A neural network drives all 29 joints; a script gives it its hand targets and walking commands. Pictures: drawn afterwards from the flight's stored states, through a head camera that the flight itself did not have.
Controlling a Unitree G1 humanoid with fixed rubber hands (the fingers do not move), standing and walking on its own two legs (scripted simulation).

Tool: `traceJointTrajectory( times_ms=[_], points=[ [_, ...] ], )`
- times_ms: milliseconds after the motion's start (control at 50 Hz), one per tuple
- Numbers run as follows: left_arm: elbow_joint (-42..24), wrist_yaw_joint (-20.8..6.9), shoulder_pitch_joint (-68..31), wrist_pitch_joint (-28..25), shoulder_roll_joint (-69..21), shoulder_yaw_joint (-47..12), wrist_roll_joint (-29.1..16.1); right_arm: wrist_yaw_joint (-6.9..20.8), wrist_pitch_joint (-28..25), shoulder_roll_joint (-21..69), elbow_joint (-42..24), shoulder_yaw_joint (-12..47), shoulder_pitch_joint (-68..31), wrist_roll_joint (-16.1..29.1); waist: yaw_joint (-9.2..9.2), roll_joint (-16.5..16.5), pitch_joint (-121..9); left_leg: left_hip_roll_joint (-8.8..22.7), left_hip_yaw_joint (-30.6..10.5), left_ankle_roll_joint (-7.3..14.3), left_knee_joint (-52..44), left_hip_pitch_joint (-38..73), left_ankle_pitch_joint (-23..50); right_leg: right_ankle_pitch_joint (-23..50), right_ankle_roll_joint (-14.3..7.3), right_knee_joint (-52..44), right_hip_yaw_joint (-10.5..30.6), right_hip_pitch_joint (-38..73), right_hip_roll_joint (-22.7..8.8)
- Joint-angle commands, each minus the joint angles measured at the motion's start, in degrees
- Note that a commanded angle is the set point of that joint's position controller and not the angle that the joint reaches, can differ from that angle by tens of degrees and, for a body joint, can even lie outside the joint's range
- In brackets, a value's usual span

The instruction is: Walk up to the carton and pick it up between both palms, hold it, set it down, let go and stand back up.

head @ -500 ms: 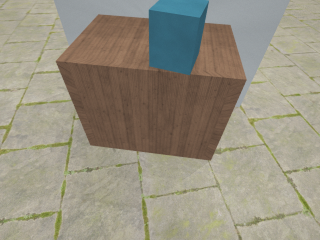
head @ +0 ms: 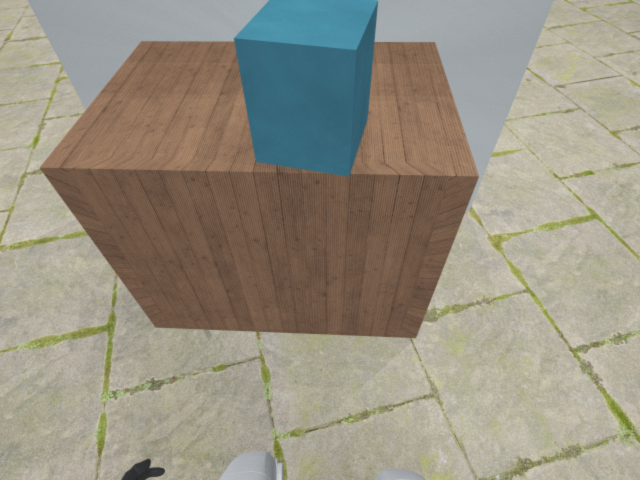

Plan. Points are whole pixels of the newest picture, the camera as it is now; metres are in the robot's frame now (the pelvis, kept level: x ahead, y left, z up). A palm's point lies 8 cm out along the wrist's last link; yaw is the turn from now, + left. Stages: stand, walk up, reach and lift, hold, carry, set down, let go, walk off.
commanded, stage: walk up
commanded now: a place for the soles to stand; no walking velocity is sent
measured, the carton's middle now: (313, 86) +0.78 +0.01 +0.09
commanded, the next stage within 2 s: none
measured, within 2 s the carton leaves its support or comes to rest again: neither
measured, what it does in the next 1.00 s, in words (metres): walks ahead: left foot, then right foot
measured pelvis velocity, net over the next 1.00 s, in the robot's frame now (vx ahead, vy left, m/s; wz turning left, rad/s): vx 0.35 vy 0.05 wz -0.10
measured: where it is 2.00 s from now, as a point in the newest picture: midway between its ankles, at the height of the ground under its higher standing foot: (310, 418)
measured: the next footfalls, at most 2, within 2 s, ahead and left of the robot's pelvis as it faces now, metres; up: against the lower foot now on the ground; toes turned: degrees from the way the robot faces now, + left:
left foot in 0.22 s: +0.21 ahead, +0.16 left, +0.00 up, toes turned +3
right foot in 0.60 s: +0.38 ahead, -0.08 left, +0.00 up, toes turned -8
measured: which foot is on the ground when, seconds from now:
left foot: up 0.00-0.20, down 0.22-0.60, up 0.62-0.90, down 0.92-1.00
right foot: down 0.00-0.22, up 0.24-0.58, down 0.60-1.00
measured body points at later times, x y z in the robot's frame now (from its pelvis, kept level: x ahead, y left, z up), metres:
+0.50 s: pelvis +0.18 +0.04 +0.01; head +0.20 +0.05 +0.46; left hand +0.28 +0.29 -0.11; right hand +0.18 -0.23 -0.11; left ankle +0.17 +0.16 -0.72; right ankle +0.28 -0.10 -0.69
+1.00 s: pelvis +0.35 +0.05 -0.01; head +0.36 +0.06 +0.44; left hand +0.40 +0.32 -0.13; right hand +0.45 -0.21 -0.11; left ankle +0.44 +0.16 -0.72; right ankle +0.32 -0.09 -0.71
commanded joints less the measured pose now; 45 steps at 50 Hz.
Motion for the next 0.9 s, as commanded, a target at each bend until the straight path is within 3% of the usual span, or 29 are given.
traceJointTrajectory(
  times_ms=[0,120,160,180,200,220,240,260,300,340,400,480,520,560,580,600,620,640,680,700,780,820,840,880],
  points=[
    [-1.6,0.7,3.7,-1.9,11.9,3.7,-0.2,0.9,-1.9,-3.5,-5.5,-2.2,3.4,0.3,1.32,-10.8,2.0,2.9,-1.2,-1.0,-9.0,-3.9,2.1,-15.2,-11.1,-22.8,18.4,-2.0,-14.6],
    [0.2,-0.3,2.9,-1.5,13.3,4.6,-0.5,1.3,-3.1,-2.2,-8.2,-3.4,-1.2,0.0,1.65,-10.0,2.2,0.3,1.5,0.7,-23.9,4.9,10.1,-22.8,-9.1,-21.1,15.1,-6.4,-13.5],
    [0.2,-0.9,1.7,-0.9,13.2,4.3,-0.6,0.7,-3.9,-2.4,-8.2,-4.0,1.6,-0.3,-0.63,-7.0,1.7,-1.8,3.9,1.5,-29.5,14.7,11.4,-25.0,-7.5,-15.2,13.0,-10.9,-11.9],
    [0.0,-1.1,2.4,-0.4,11.6,3.7,-0.4,0.2,-4.4,-3.3,-7.7,-4.4,4.8,-0.4,-2.22,-4.4,1.0,-3.2,4.2,1.9,-30.8,20.9,8.6,-26.4,-6.0,-9.3,11.7,-14.2,-9.8],
    [-0.7,-1.1,3.7,-0.2,7.7,2.1,-0.1,-0.6,-5.0,-5.1,-6.9,-4.8,10.2,-0.5,-4.85,2.0,-1.3,0.2,-2.3,3.4,-35.2,27.6,1.9,-25.0,-3.3,3.3,8.1,-18.2,-5.9],
    [-2.9,-1.6,5.8,-0.4,1.9,-0.3,-1.0,-1.6,-5.6,-11.2,-7.4,-5.3,12.4,-1.2,-6.13,14.5,-4.2,16.7,-29.5,9.2,-49.4,30.0,-21.5,-20.9,1.8,25.5,0.1,-25.4,1.0],
    [-4.5,-1.2,4.7,0.5,7.3,1.6,0.1,-2.9,-5.2,-13.3,-7.1,-5.7,12.2,-0.5,-5.97,6.0,0.5,22.3,-40.2,13.5,-55.5,22.8,-27.1,-18.2,2.1,33.4,8.0,-27.5,0.5],
    [-3.9,-1.4,4.4,1.3,9.2,2.2,0.1,-3.3,-4.6,-11.9,-6.1,-4.9,8.1,0.0,-3.96,3.1,3.8,21.1,-34.7,14.3,-54.2,19.1,-24.5,-13.7,2.3,36.3,10.0,-27.9,-1.4],
    [-3.1,-1.9,6.3,1.4,9.2,2.6,-0.3,-3.1,-4.5,-9.6,-6.7,-3.4,2.1,0.0,-2.09,3.6,4.3,16.0,-22.4,12.9,-53.5,15.2,-14.7,-8.2,3.1,32.2,8.7,-24.0,-3.4],
    [-2.4,-2.5,7.6,1.0,8.1,2.5,-0.3,-3.0,-4.8,-8.2,-5.6,-2.4,0.9,0.2,-1.65,5.1,2.8,13.0,-13.9,12.5,-53.1,13.4,-2.7,-6.0,4.2,27.2,6.5,-18.4,-3.9],
    [-4.0,-3.0,4.4,0.6,5.8,2.0,-0.6,-2.9,-5.3,-8.1,-3.2,-1.9,1.9,0.5,-2.14,4.7,2.6,11.8,-7.9,13.6,-51.0,14.3,9.2,-3.9,4.3,16.3,4.1,-15.5,-4.2],
    [-5.8,-3.0,1.0,-0.1,4.7,2.4,-0.4,-2.2,-4.8,-9.7,-1.7,-2.1,2.4,0.9,-2.70,4.7,1.0,10.5,-4.4,12.7,-47.3,12.8,10.2,1.3,2.6,4.6,0.4,-6.7,-1.8],
    [-6.2,-2.5,2.7,-0.6,5.0,3.1,-0.3,-1.9,-4.2,-10.3,-1.4,-2.1,1.4,1.1,-0.83,2.8,1.0,10.5,-4.0,11.5,-43.8,9.4,7.9,4.1,1.4,-0.1,-0.8,0.7,-0.6],
    [-4.9,-1.5,10.5,-1.2,7.3,4.3,-0.2,-1.7,-3.7,-8.0,-1.9,-1.0,1.9,0.8,3.38,-1.9,-0.9,7.9,-1.1,8.4,-32.8,2.1,6.9,0.8,0.0,-1.9,0.7,14.1,1.3],
    [-4.4,-0.6,16.7,-1.6,10.8,5.3,0.5,-1.6,-3.6,-3.9,-3.2,0.9,2.5,0.4,7.10,-11.5,-4.7,3.7,4.1,5.2,-14.7,-3.9,6.3,-7.0,-3.1,-6.8,14.9,21.6,-8.0],
    [-5.6,0.4,18.7,-1.4,17.8,6.3,0.9,-1.2,-3.2,-3.0,-5.6,1.2,6.0,0.4,6.97,-18.5,-7.5,-3.9,4.3,1.3,0.6,-12.7,-10.0,-20.9,-10.2,-18.3,44.3,23.5,-23.7],
    [-4.6,1.2,17.7,-0.6,17.4,6.5,-0.5,-1.4,-1.7,-7.0,-6.6,-0.3,2.0,-0.3,7.30,-9.5,-3.8,-1.0,-2.6,1.2,6.8,-14.7,-8.2,-25.7,-14.1,-21.0,47.1,17.9,-25.5],
    [-4.4,1.5,13.4,-0.3,16.1,5.7,-0.8,-1.3,-1.0,-6.8,-6.9,-0.5,0.1,-0.1,5.94,-9.7,1.2,0.5,-2.8,0.9,9.6,-17.4,-4.6,-23.4,-15.2,-20.4,42.2,13.6,-24.5],
    [-4.6,1.2,7.9,-0.6,12.8,4.1,-0.3,-1.1,-1.0,-6.6,-6.0,-1.1,1.3,-0.1,3.56,-8.3,2.7,2.8,-3.6,-0.1,3.8,-14.2,0.4,-15.2,-12.7,-20.6,30.0,7.9,-19.6],
    [-4.3,1.0,6.1,-0.9,12.0,3.5,-0.2,-0.7,-1.3,-6.1,-4.9,-1.3,3.7,0.0,2.50,-9.6,2.0,3.2,-3.2,-0.8,0.0,-10.4,1.9,-10.2,-11.5,-20.8,24.9,5.8,-17.5],
    [-2.9,0.9,3.3,-1.4,11.2,2.3,-0.8,-0.1,-1.9,-1.7,-5.1,-0.4,1.9,0.7,1.41,-11.8,1.3,1.5,1.4,-1.6,-16.7,-0.5,5.2,17.2,-10.4,-16.0,11.2,1.1,-12.5],
    [-3.0,0.6,3.0,-0.7,11.7,2.1,-1.2,-0.7,-2.2,-1.0,-5.0,0.0,1.5,0.9,1.28,-11.9,-2.0,-1.3,4.3,-1.1,-21.9,5.7,10.4,29.1,-9.2,-10.5,8.5,0.9,-11.1],
    [-3.1,0.4,2.7,-0.2,12.0,2.0,-1.6,-1.0,-2.3,-1.1,-5.1,-0.1,1.5,0.8,0.82,-10.8,-3.4,-2.5,5.1,-0.6,-24.8,9.2,13.8,30.5,-8.2,-7.7,8.2,0.3,-10.7],
    [-4.0,0.1,0.4,0.7,12.2,1.4,-2.5,-1.6,-2.6,-2.2,-5.2,-0.7,2.6,0.4,-1.38,-8.0,-4.3,-3.5,5.2,1.2,-33.7,19.2,23.0,20.6,-4.2,-2.2,8.6,-5.6,-9.0]
  ],
)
